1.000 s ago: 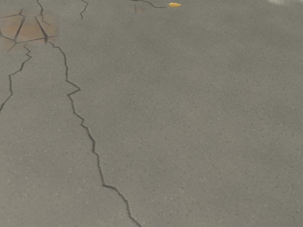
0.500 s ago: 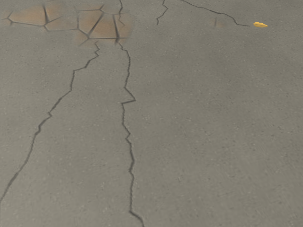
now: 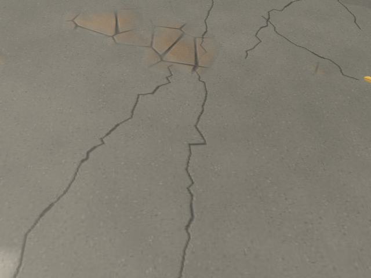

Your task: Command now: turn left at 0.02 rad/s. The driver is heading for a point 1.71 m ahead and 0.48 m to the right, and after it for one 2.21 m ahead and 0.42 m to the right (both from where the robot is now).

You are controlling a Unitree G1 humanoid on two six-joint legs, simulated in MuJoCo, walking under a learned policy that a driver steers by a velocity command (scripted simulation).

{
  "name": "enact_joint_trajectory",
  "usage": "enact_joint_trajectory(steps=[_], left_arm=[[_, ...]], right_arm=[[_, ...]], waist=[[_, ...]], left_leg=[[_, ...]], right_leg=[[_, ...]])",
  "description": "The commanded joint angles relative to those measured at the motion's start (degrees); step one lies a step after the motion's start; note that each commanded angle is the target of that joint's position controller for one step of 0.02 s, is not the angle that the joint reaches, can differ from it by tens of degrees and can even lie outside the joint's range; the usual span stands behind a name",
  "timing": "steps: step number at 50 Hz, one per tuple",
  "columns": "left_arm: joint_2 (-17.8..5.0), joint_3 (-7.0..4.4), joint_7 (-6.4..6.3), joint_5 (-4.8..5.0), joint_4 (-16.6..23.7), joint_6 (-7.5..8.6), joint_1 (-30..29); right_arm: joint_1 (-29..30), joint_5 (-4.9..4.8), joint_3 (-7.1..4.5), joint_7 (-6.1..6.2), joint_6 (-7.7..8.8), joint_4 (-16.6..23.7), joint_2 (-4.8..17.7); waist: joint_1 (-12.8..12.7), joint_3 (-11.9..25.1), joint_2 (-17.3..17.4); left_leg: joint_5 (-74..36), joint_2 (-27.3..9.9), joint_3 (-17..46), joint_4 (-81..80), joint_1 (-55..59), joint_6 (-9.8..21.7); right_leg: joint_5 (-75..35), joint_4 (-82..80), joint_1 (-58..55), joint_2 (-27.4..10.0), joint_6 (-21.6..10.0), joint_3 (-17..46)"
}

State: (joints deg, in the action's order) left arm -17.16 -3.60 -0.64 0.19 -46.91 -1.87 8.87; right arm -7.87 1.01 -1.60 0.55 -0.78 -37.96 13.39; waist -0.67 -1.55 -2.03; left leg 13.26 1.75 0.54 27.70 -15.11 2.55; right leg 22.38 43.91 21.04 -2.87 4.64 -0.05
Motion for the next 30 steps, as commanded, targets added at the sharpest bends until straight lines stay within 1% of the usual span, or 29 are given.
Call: enact_joint_trajectory(steps=[1, 2, 3, 4, 5, 6, 7, 8, 10, 11, 12, 13, 14, 15, 16, 17, 18, 19, 20, 21, 22, 23, 24, 25, 26, 27, 28, 29, 30], left_arm=[[-2.9, 0.01, 0.38, 0.24, 2.5, 0.77, 0.4], [-3.0, 0.20, 0.57, -0.13, 2.1, 0.95, 1.2], [-5.6, -0.14, 0.48, -0.86, 2.5, 1.04, 0.6], [-10.2, -1.01, 0.17, -0.85, 3.4, 1.03, -0.5], [-11.4, -1.68, 0.23, 0.43, 3.0, 0.94, -1.9], [-9.8, -1.56, 0.40, 0.62, 3.7, 1.03, -2.8], [-8.8, -1.39, 0.19, 0.30, 3.7, 1.20, -3.1], [-8.5, -1.41, -0.04, 0.30, 4.0, 1.38, -3.3], [-8.2, -1.53, -0.43, 0.39, 4.4, 1.66, -2.5], [-7.8, -1.52, -0.62, 0.43, 4.7, 1.58, -2.2], [-7.3, -1.48, -0.79, 0.50, 5.2, 1.41, -2.3], [-6.4, -1.34, -0.93, 0.59, 5.7, 1.18, -2.3], [-5.2, -1.13, -0.94, 0.66, 6.1, 0.85, -1.8], [-4.5, -1.15, -0.69, 0.49, 6.4, 0.52, -0.5], [-6.1, -1.75, -0.36, 0.33, 7.2, 0.10, -2.1], [-6.7, -2.38, -0.11, 0.78, 7.6, -0.40, -2.4], [-5.7, -2.26, 0.02, 1.13, 7.5, -0.94, -1.6], [-4.7, -1.92, 0.19, 1.05, 7.4, -1.31, -1.5], [-3.9, -1.57, 0.47, 0.85, 7.4, -1.48, -1.7], [-3.5, -1.31, 0.96, 0.95, 7.5, -1.47, -1.5], [-3.8, -1.38, 1.54, 1.23, 7.7, -1.48, -1.4], [-4.3, -1.62, 2.04, 1.43, 7.6, -1.49, -0.6], [-4.5, -1.90, 2.36, 1.48, 6.9, -1.47, 1.7], [-4.7, -2.26, 2.39, 1.47, 5.0, -1.41, 5.8], [-5.9, -3.08, 2.01, 1.58, 2.4, -1.24, 11.0], [-10.0, -4.39, 1.25, 1.65, 1.1, -0.67, 17.5], [-17.6, -4.99, 1.65, 0.59, 4.2, 1.59, 16.5], [-13.9, -4.08, 2.04, -0.74, 5.3, 3.61, 14.0], [-11.2, -2.99, 1.69, -0.49, 5.8, 4.73, 10.3]], right_arm=[[1.4, -0.11, -1.68, 0.05, 0.54, 1.5, 6.8], [1.0, -0.51, -1.68, -0.03, 0.66, 0.5, 6.9], [-0.7, -0.41, -1.93, 0.09, 1.03, -0.2, 7.5], [-2.4, 0.49, -2.28, 0.14, 1.35, -0.1, 8.3], [-2.5, 0.91, -2.58, 0.54, 1.36, -0.1, 8.6], [-0.1, 0.85, -2.97, 1.16, 1.10, -0.2, 9.7], [0.9, 0.46, -3.28, 1.77, 0.75, 0.0, 9.2], [0.8, 0.08, -3.46, 2.23, 0.18, 0.0, 8.5], [-0.4, -0.10, -3.94, 2.56, -0.55, 0.1, 7.8], [-0.9, -0.10, -4.20, 2.53, -0.62, 0.1, 7.6], [-1.6, -0.07, -4.53, 2.47, -0.62, 0.0, 7.8], [-2.8, -0.02, -4.90, 2.43, -0.58, -0.3, 8.4], [-4.2, 0.08, -5.34, 2.40, -0.46, -0.7, 9.8], [-2.5, 0.22, -5.53, 2.47, -0.12, -0.3, 10.8], [-2.7, 0.56, -5.18, 2.64, 0.59, 0.3, 10.2], [-1.9, 0.69, -4.97, 2.75, 1.24, 0.5, 10.2], [0.7, 0.15, -5.14, 2.73, 1.69, 0.8, 10.9], [2.6, -0.35, -5.44, 2.69, 1.94, 0.7, 11.7], [3.4, -0.44, -5.63, 2.68, 1.86, 0.5, 12.3], [2.5, -0.55, -5.88, 2.53, 1.52, 0.1, 12.9], [1.4, -0.89, -6.04, 2.28, 1.30, -0.4, 13.3], [0.8, -1.49, -6.09, 1.95, 1.23, -0.8, 13.6], [1.2, -2.16, -5.98, 1.63, 1.21, -1.1, 13.5], [1.4, -2.51, -5.71, 1.33, 1.17, -1.6, 12.6], [0.0, -2.10, -5.07, 0.92, 1.15, -2.4, 10.0], [2.0, -1.05, -3.94, 0.18, 1.31, -1.4, 6.1], [6.4, -0.89, -3.45, 0.00, 2.63, 3.7, 4.9], [11.0, -2.85, -4.14, -0.15, 4.19, 4.7, 8.6], [10.2, -3.68, -4.72, -0.36, 5.15, 4.3, 10.7]], waist=[[0.0, 7.0, 9.6], [-0.9, 6.1, 8.6], [0.0, 5.8, 6.7], [2.9, 5.3, 0.6], [3.7, 4.4, -5.0], [2.0, 2.8, -5.0], [1.9, 2.8, -5.5], [2.0, 2.2, -6.0], [1.7, 2.5, -5.0], [1.7, 2.8, -3.8], [1.8, 2.9, -1.6], [1.9, 3.2, 1.8], [1.9, 4.0, 7.1], [0.9, 4.7, 13.2], [2.1, 4.7, 12.7], [1.5, 4.1, 9.1], [0.0, 3.5, 7.3], [-0.4, 3.1, 7.5], [-0.2, 3.3, 7.9], [0.6, 4.7, 8.6], [0.9, 5.4, 9.7], [0.7, 5.7, 10.3], [-0.7, 5.6, 10.0], [-2.3, 5.5, 9.0], [-3.4, 5.1, 4.6], [-5.8, 3.2, -8.2], [-4.8, 1.5, -16.5], [-6.2, 0.0, -7.4], [-3.2, -2.7, -6.5]], left_leg=[[-21.1, -13.7, 10.3, -5.0, 6.1, 9.6], [-16.8, -12.4, 9.3, -4.7, 4.6, 7.5], [-11.0, -10.4, 8.5, -4.0, 3.6, 4.8], [-4.6, -6.8, 5.7, -1.6, 2.7, 2.2], [-1.2, -3.1, 1.2, -0.9, 3.4, -0.2], [-0.7, -2.1, -0.7, 1.3, 4.9, -1.3], [-1.1, -2.1, -1.6, 2.7, 5.6, -1.4], [-1.7, -2.2, -1.8, 3.5, 5.6, -1.1], [-1.4, -2.8, -1.6, 3.6, 5.5, -0.1], [-0.8, -3.6, -1.1, 2.8, 5.9, 0.5], [-0.2, -5.1, -0.1, 1.0, 6.4, 1.4], [0.1, -8.2, 2.4, -2.0, 7.4, 3.0], [-1.4, -14.2, 8.0, -6.4, 8.3, 6.1], [-6.3, -21.6, 13.9, -9.2, 7.9, 10.5], [-12.7, -26.4, 17.4, -10.5, 7.3, 14.2], [-16.6, -27.5, 16.6, -10.6, 6.9, 15.1], [-16.1, -25.5, 12.5, -10.3, 6.3, 13.1], [-16.0, -23.2, 8.2, -9.9, 5.3, 10.9], [-16.8, -21.0, 3.9, -9.0, 4.0, 9.4], [-11.3, -19.5, 0.9, -9.6, 2.9, 8.5], [-3.4, -18.8, -0.6, -10.3, 2.0, 7.9], [4.6, -18.7, -1.1, -10.7, 1.0, 7.5], [11.5, -18.4, -2.1, -9.8, -0.8, 6.4], [16.7, -17.7, -3.9, -7.0, -4.2, 4.9], [20.6, -15.4, -7.5, 0.9, -9.1, 2.5], [23.6, -10.2, -13.0, 23.4, -22.1, -2.0], [26.5, -1.1, -4.9, 36.8, -40.5, -4.6], [21.6, -4.0, 3.4, 40.9, -42.8, -3.1], [14.1, -5.7, 4.4, 39.2, -42.5, -1.8]], right_leg=[[-5.8, -12.7, -6.2, -0.2, -0.7, -0.5], [-14.6, -20.4, -9.8, 0.2, -1.6, -0.8], [-21.9, -20.8, -12.0, -1.2, -2.7, 1.7], [-31.2, -18.0, -11.4, -4.3, -4.8, 5.0], [-25.2, -17.9, -7.0, -4.6, -8.2, 6.8], [-20.4, -19.9, -3.2, -4.9, -9.4, 9.1], [-18.2, -20.9, -1.6, -5.3, -9.5, 10.8], [-17.8, -20.7, -0.2, -5.0, -9.5, 11.6], [-16.0, -19.1, 1.2, -4.4, -9.5, 12.5], [-14.8, -17.7, 2.3, -3.5, -9.1, 12.2], [-13.2, -15.3, 3.9, -2.2, -8.4, 10.9], [-11.4, -11.3, 6.0, -0.3, -7.0, 8.4], [-9.0, -4.5, 7.7, 2.1, -5.3, 4.2], [2.2, 4.6, 8.8, 2.8, -3.9, 0.3], [11.6, 15.2, 11.5, 0.6, -3.3, 1.4], [13.3, 21.2, 13.2, -0.7, -3.0, 2.9], [11.3, 19.7, 13.1, -2.5, -2.9, 3.9], [8.5, 16.1, 11.3, -3.3, -2.8, 3.2], [6.3, 12.4, 8.0, -3.1, -2.7, 1.4], [4.5, 8.7, 4.3, -2.1, -3.0, -1.1], [3.5, 5.3, 1.1, -1.2, -3.6, -2.9], [2.1, 1.4, -1.9, -0.1, -4.5, -4.6], [-0.9, -4.1, -6.1, 1.2, -5.5, -6.6], [-2.9, -9.2, -12.2, 3.2, -6.7, -8.8], [-0.6, -12.8, -18.9, 4.9, -8.5, -8.0], [6.7, -20.9, -25.7, -4.6, -13.8, 9.4], [14.5, -31.1, -26.4, -18.4, -25.6, 43.5], [21.0, -36.9, -23.0, -21.0, -27.3, 46.3], [20.4, -37.0, -20.8, -19.2, -24.3, 41.3]])
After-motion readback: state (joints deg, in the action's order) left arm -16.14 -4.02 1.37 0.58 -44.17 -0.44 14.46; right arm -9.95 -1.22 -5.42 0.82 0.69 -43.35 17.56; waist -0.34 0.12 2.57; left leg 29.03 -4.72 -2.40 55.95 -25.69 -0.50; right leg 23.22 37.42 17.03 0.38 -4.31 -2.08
